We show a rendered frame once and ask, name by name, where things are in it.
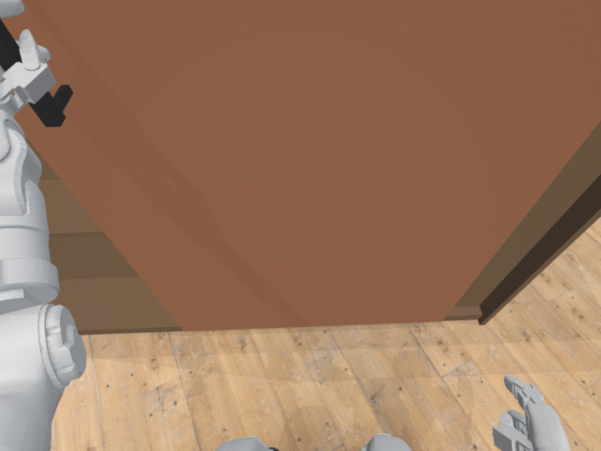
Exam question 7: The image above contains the right robot hand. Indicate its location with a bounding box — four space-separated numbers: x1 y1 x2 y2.
492 375 571 451

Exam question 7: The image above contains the robot left upper arm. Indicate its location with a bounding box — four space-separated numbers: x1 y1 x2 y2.
0 303 86 451

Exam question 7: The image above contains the wardrobe door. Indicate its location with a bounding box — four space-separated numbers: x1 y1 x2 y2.
455 121 601 306
0 0 601 332

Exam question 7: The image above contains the left robot hand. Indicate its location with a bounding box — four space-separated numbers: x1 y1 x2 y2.
0 0 55 117

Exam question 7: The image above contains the handle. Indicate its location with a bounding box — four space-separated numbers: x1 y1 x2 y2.
0 19 73 127

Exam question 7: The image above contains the robot left forearm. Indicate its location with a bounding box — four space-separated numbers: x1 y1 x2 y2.
0 110 60 315

